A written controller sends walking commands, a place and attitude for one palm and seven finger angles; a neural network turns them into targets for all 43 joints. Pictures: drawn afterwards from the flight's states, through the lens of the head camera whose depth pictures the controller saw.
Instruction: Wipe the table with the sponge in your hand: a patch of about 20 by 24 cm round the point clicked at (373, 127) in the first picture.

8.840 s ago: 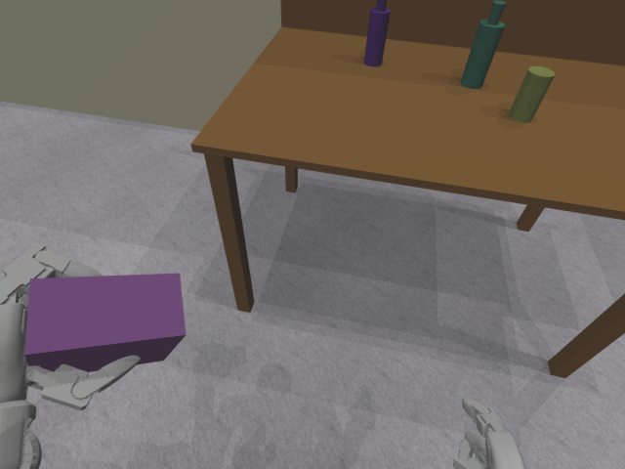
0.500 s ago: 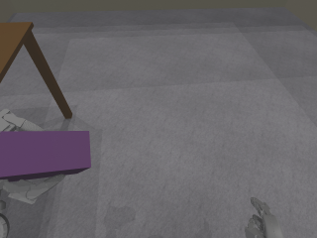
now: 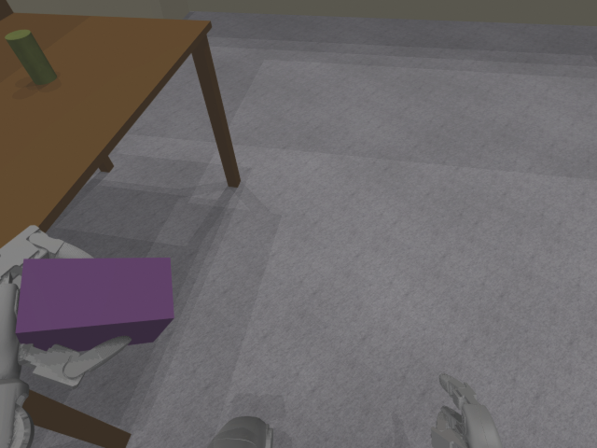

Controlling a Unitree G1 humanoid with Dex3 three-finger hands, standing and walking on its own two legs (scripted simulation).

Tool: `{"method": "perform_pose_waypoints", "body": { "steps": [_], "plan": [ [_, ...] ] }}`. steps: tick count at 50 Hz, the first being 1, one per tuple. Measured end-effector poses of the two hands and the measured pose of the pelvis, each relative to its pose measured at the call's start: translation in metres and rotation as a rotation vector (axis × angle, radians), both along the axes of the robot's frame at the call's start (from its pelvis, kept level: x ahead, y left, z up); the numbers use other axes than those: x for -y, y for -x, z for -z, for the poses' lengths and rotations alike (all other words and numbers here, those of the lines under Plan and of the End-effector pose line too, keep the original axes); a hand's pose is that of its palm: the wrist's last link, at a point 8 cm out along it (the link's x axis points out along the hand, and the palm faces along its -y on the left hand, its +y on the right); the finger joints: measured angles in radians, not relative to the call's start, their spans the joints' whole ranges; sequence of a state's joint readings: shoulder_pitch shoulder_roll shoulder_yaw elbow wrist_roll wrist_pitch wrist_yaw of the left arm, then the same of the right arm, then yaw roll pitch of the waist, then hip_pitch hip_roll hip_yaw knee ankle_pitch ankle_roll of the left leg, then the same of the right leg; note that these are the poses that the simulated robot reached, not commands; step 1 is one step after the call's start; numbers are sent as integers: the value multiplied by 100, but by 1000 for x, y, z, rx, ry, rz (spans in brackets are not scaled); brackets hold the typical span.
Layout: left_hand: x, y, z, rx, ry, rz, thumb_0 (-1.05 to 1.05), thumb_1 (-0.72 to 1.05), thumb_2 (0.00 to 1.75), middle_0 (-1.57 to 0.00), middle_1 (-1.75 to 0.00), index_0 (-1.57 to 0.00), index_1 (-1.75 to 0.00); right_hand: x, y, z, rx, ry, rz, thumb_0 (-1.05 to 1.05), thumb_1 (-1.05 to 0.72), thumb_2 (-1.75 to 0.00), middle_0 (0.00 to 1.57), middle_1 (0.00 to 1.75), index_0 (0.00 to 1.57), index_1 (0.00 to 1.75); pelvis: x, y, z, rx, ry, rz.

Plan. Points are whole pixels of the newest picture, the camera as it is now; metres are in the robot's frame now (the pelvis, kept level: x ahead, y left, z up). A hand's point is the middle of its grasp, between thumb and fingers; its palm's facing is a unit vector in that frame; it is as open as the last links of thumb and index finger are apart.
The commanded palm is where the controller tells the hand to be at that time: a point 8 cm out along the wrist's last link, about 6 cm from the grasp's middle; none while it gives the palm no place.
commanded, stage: turn to face it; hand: left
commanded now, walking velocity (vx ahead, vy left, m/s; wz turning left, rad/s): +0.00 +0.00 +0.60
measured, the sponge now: (120, 305) +0.23 +0.20 +0.14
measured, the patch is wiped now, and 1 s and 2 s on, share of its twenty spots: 0.00 0.00 0.00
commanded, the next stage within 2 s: take the last steps up to it in 1.46 s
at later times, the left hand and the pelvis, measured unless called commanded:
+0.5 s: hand out of the picture +0.06 +0.25 +0.17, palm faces +0.60 -0.61 -0.52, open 10.5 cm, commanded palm +0.00 +0.27 +0.18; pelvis -0.07 -0.04 -0.02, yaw +18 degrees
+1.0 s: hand out of the picture -0.09 +0.22 +0.17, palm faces +0.76 -0.46 -0.46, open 10.5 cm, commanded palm -0.16 +0.23 +0.18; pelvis -0.13 -0.09 -0.01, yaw +36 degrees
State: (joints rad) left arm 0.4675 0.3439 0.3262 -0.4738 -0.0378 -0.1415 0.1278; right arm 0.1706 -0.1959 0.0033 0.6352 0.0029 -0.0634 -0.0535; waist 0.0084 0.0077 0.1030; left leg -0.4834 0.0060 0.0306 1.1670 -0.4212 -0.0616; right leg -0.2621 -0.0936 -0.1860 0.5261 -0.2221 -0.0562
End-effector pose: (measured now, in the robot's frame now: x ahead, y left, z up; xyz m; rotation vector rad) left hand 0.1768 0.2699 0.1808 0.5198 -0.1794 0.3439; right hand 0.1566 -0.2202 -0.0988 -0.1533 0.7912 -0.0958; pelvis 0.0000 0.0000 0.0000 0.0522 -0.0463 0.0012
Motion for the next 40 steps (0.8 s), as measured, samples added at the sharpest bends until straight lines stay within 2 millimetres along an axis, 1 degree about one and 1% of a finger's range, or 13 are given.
{"method": "perform_pose_waypoints", "body": {
  "steps": [5, 7, 9, 11, 13, 15, 20, 24, 26, 29, 32, 35, 40],
  "plan": [
    [-8, 30, -9, 65, -8, -24, -1, -52, 100, -68, -136, -70, -136, 20, 1, -22, 27, 118, -34, 2, -90, -89, 20, 30, 20, 30, 1, 13, -2, -32, -6, -63],
    [-16, 44, -11, 107, -12, -41, -1, -52, 100, -68, -136, -70, -136, 22, 0, -27, 42, 158, -52, 2, -90, -89, 20, 30, 20, 30, -3, 19, 1, -43, 4, -87],
    [-25, 59, -10, 154, -18, -51, -1, -52, 100, -68, -136, -70, -136, 21, -2, -28, 72, 188, -67, 2, -90, -89, 20, 30, 20, 30, -9, 26, 11, -47, 24, -111],
    [-32, 71, -7, 177, -25, -63, -1, -52, 100, -68, -136, -70, -136, 15, 0, -26, 86, 178, -70, 2, -91, -89, 20, 30, 19, 30, -10, 35, 15, -31, 15, -130],
    [-36, 83, -4, 154, -39, -87, -1, -52, 100, -68, -136, -70, -136, 4, 4, -24, 83, 136, -91, 2, -91, -90, 19, 30, 19, 30, -6, 41, 13, -24, 27, -163],
    [-37, 97, -5, 127, -51, -114, -1, -52, 100, -68, -136, -70, -136, -10, 9, -21, 74, 86, -129, 2, -91, -90, 19, 30, 19, 30, -2, 45, 9, -21, 47, -196],
    [-21, 135, -13, 72, -72, -189, -1, -52, 100, -68, -136, -70, -136, -37, 19, -6, 41, -30, -244, 1, -90, -89, 20, 30, 20, 30, 15, 53, 6, -21, 69, -257],
    [-3, 160, -12, 38, -114, -274, -1, -52, 100, -68, -136, -70, -136, -45, 18, 16, 13, -93, -339, 1, -90, -89, 20, 30, 20, 30, 37, 62, 15, -15, 66, -300],
    [3, 171, -9, 25, -97, -322, -1, -52, 100, -68, -136, -70, -136, -42, 17, 23, -10, -97, -374, 1, -90, -89, 20, 30, 20, 30, 46, 70, 15, -2, 56, -332],
    [11, 188, -3, -4, -50, -377, -1, -52, 100, -68, -136, -70, -136, -32, 15, 20, -27, -72, -401, 2, -90, -89, 20, 30, 20, 30, 56, 78, 9, 2, 21, -363],
    [18, 204, -1, -26, -25, -407, -1, -52, 100, -68, -136, -70, -136, -19, 11, 8, -15, -28, -407, 2, -90, -89, 20, 30, 20, 30, 65, 84, 1, -5, -4, -401],
    [24, 220, -5, -12, -21, -428, -1, -52, 100, -68, -136, -70, -136, -6, 5, -7, 15, 31, -425, 2, -90, -89, 20, 30, 20, 30, 72, 89, -4, -21, -16, -439],
    [25, 253, -12, 71, -33, -472, -1, -52, 100, -68, -136, -70, -136, 5, -4, -26, 70, 126, -474, 2, -90, -89, 20, 30, 20, 30, 76, 102, -2, -50, -2, -499]
  ]
}}
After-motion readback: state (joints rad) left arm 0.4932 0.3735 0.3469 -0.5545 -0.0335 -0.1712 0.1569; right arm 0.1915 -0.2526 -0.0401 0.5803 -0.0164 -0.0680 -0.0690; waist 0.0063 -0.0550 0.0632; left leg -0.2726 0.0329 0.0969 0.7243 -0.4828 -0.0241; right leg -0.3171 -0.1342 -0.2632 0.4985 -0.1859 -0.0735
